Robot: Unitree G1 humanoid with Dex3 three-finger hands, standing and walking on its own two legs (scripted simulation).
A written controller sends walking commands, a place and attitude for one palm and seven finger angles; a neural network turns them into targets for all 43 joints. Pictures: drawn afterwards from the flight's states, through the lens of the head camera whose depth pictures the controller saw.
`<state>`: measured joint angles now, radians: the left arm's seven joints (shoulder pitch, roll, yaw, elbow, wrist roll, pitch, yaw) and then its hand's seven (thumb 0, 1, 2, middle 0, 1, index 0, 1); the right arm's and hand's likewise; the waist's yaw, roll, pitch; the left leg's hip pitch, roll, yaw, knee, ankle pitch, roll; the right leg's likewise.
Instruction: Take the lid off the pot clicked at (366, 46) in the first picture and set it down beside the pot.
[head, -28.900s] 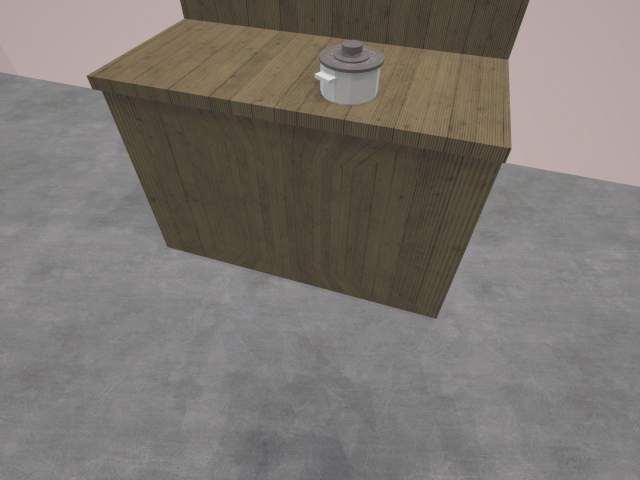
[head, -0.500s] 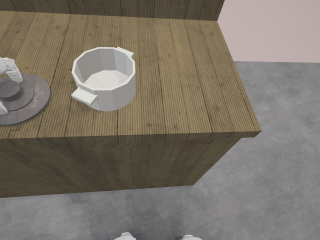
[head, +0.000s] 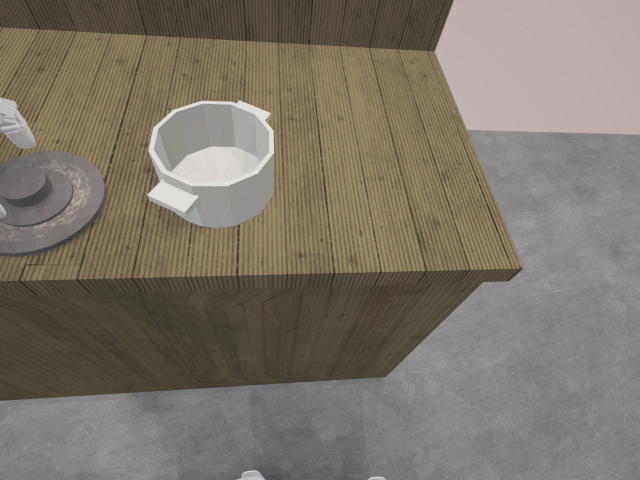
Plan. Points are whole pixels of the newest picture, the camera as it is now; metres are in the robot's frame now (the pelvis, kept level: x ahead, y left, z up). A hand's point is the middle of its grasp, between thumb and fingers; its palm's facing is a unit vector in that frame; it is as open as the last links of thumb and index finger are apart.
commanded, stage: raise the empty hand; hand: left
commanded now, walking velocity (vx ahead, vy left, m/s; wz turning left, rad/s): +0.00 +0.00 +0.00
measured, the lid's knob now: (25, 186) +0.47 +0.36 +0.05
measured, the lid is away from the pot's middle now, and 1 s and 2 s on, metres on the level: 0.23 0.23 0.23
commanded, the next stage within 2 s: draw the hand back to the body in 1.06 s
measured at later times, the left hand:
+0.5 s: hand out of the picture +0.44 +0.36 +0.16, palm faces -0.37 -0.12 -0.92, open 11.0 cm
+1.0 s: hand out of the picture +0.46 +0.36 +0.21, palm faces -0.34 -0.12 -0.93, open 11.0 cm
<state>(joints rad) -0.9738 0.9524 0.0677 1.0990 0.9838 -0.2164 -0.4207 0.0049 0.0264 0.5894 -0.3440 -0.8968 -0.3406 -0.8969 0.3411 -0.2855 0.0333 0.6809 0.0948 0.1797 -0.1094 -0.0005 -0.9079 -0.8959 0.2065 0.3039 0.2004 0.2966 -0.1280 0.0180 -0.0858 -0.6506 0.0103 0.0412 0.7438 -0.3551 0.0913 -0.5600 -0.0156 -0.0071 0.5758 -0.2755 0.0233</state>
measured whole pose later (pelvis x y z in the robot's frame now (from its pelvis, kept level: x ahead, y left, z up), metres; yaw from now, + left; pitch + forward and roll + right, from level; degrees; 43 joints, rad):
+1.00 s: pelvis +0.01 +0.01 +0.01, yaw +1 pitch +12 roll -4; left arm -1.21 0.93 -0.09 1.09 0.98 -0.07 -0.54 0.00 0.02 0.59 -0.34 -0.90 -0.34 -0.90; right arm 0.34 -0.30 0.03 0.68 0.10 0.15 -0.07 0.00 -0.91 -0.90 0.21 0.30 0.20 0.30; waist -0.11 0.03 -0.06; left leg -0.51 -0.03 0.04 0.60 -0.30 0.10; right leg -0.41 -0.04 0.00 0.44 -0.23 0.01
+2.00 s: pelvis +0.03 -0.05 +0.03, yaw +1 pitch +1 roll -1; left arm -0.52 0.59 0.41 0.49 -0.01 -0.09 0.05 0.00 0.11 0.63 -0.33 -0.83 -0.32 -0.83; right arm 0.27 -0.26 0.05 0.61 0.05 -0.01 -0.07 0.00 -0.91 -0.90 0.21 0.30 0.20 0.30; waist -0.03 0.02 0.01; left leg -0.20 0.03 0.04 0.46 -0.28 0.01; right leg -0.15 0.01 0.01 0.37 -0.24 0.01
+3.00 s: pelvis +0.00 -0.07 +0.03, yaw +2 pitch -6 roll -1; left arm 0.21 0.36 0.39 -0.25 -0.12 -0.12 0.08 0.02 0.89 0.90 -0.21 -0.30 -0.21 -0.30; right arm 0.18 -0.23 0.03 0.68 0.02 -0.11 -0.08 0.01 -0.91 -0.90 0.20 0.30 0.20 0.30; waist 0.05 0.06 0.02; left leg -0.07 0.03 0.02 0.39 -0.22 0.00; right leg -0.03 0.02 -0.01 0.33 -0.20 -0.01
